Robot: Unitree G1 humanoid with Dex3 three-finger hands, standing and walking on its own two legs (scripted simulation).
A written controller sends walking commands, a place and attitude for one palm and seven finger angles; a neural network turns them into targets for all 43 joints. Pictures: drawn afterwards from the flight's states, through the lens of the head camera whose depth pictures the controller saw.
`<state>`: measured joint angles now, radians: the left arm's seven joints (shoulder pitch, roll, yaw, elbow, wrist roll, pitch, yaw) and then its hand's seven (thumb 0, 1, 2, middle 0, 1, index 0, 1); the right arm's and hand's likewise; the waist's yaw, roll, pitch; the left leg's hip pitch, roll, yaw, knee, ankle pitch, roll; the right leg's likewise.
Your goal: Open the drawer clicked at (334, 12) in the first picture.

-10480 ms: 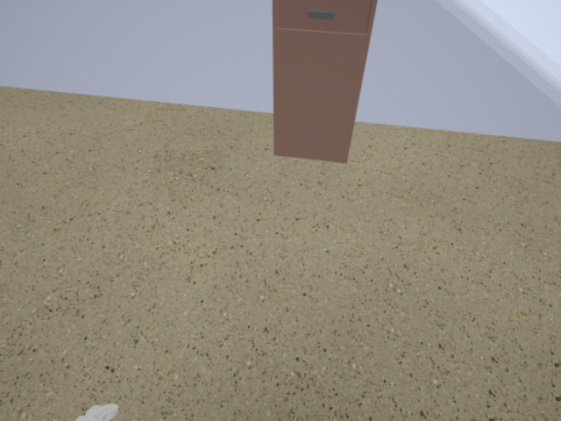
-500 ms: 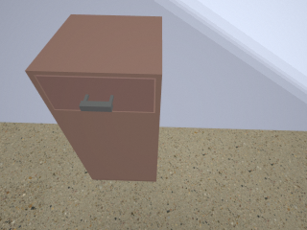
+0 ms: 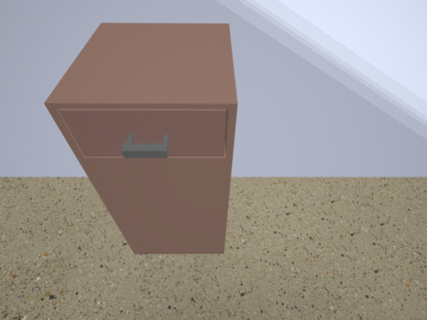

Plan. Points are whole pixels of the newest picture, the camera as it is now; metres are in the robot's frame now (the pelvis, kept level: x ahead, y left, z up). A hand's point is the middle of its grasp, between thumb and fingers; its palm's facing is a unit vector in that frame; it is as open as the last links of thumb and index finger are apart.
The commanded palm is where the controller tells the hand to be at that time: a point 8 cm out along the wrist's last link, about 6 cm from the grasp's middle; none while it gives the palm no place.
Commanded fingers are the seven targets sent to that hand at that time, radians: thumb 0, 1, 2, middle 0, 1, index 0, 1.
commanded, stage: raise the hand with hooked fingers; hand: left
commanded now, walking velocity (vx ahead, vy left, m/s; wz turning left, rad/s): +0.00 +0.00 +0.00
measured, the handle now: (147, 144) +0.50 +0.19 +0.02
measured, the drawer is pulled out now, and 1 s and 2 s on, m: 0.00 0.00 0.00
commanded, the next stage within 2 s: move the hooked fingers above the handle in 1.96 s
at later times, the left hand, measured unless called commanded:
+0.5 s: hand out of the picture +0.12 +0.18 -0.07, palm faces -0.17 -0.17 -0.97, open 8.7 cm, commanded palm +0.14 +0.21 +0.01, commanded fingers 0.00 0.36 0.67 -0.24 -0.64 -0.24 -0.64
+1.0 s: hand (124, 246) +0.24 +0.18 +0.03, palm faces -0.02 -0.10 -0.99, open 11.6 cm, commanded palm +0.22 +0.19 +0.10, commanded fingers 0.00 -0.22 0.42 -0.28 -1.02 -0.28 -1.02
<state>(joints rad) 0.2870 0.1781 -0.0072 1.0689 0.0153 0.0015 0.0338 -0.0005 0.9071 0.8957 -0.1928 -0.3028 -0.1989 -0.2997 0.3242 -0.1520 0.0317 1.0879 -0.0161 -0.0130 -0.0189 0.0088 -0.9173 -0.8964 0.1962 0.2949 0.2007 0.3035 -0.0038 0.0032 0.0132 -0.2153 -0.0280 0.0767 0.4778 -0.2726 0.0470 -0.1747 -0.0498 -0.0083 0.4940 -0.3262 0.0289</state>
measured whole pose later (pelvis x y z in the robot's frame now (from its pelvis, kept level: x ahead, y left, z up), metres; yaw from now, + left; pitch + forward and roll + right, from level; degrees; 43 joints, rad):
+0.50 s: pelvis -0.02 -0.06 -0.03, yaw -1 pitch +10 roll +3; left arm 0.55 0.34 -0.05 0.00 1.04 -0.04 0.39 0.00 0.58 0.76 -0.22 -0.51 -0.23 -0.50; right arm 0.05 -0.28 -0.06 0.53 -0.06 0.03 0.04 0.01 -0.91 -0.90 0.19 0.29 0.20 0.30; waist 0.11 -0.03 -0.11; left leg -0.56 0.03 0.08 0.74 -0.35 -0.02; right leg -0.57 0.01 0.00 0.83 -0.45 -0.06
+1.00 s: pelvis -0.01 -0.06 -0.02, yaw -5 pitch +7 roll +2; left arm 0.35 0.45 0.05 -0.12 0.89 -0.02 0.22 0.00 0.00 0.51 -0.28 -0.88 -0.29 -0.88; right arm 0.18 -0.29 -0.01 0.62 -0.03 0.07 -0.05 0.01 -0.90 -0.90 0.20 0.30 0.20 0.30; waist 0.04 0.07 -0.07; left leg -0.43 -0.01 -0.06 0.65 -0.35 0.00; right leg -0.45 0.05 0.05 0.74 -0.40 -0.05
